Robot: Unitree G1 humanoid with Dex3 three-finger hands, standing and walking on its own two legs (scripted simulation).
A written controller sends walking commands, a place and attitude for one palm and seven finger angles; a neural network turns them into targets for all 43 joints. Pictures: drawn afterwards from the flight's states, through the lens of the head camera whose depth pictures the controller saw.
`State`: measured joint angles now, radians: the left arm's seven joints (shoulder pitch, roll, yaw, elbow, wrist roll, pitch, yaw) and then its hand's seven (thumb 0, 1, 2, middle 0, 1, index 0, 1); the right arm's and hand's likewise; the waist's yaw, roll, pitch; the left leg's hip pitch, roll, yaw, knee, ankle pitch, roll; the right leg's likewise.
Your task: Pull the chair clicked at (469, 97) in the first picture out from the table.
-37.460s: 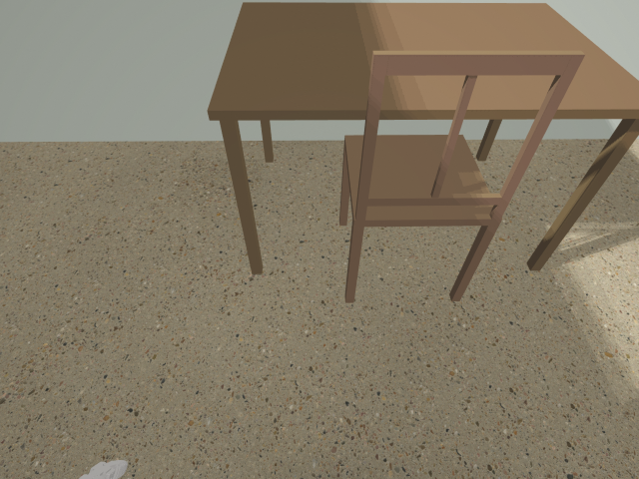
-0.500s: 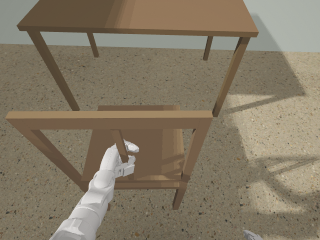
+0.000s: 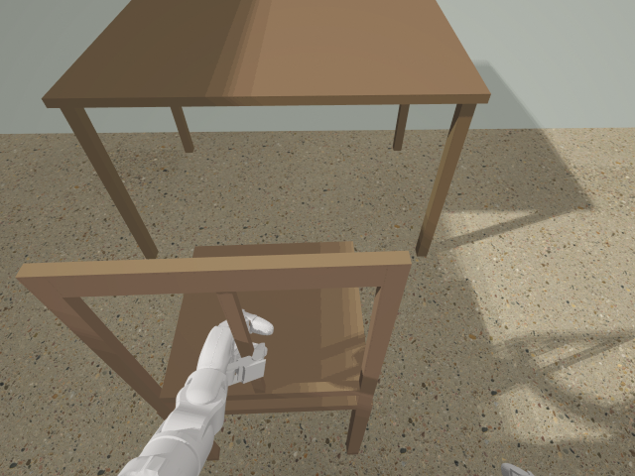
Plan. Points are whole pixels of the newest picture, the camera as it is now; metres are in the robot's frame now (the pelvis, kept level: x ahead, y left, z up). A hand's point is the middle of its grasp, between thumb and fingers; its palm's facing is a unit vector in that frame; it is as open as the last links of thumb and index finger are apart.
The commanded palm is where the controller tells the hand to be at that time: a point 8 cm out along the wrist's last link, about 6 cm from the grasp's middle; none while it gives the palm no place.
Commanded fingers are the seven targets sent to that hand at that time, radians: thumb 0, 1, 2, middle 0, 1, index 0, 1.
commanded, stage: stop walking, hand still on the chair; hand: left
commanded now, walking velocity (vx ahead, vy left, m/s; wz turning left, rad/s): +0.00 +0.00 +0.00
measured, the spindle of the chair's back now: (246, 348) +0.31 +0.12 -0.07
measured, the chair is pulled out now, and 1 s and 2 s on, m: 0.59 0.59 0.59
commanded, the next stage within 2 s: open the thumb and straighten the fingers in 0.18 s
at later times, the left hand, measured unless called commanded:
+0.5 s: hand (249, 357) +0.29 +0.12 -0.07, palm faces -0.07 -0.99 -0.13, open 7.1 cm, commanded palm +0.28 +0.17 -0.05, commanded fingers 0.00 -0.55 0.20 -0.45 -1.30 -0.45 -1.30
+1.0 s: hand (236, 345) +0.31 +0.14 -0.07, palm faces -0.03 -0.99 -0.14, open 16.9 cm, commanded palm +0.29 +0.18 -0.05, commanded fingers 0.00 -0.55 0.20 0.00 0.00 0.00 0.00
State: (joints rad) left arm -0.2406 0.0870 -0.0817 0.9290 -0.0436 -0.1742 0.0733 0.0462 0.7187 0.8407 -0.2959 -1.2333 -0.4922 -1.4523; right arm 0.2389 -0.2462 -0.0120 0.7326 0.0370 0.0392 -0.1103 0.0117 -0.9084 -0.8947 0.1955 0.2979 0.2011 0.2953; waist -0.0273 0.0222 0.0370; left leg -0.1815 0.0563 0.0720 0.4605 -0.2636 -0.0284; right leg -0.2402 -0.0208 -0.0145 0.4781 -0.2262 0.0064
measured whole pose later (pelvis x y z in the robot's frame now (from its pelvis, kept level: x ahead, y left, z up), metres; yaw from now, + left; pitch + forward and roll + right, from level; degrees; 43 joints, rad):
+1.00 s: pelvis +0.02 +0.01 -0.03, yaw +2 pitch +10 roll +0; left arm -0.10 0.17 0.00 0.49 -0.06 0.02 0.01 -0.01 -0.53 0.20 -0.09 -0.25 -0.08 -0.25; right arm 0.27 -0.24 0.00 0.61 0.03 -0.05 -0.03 0.01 -0.91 -0.89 0.20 0.30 0.20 0.30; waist -0.07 0.03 -0.06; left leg -0.51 0.04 0.03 0.75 -0.41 -0.02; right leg -0.55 -0.05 -0.04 0.76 -0.38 0.02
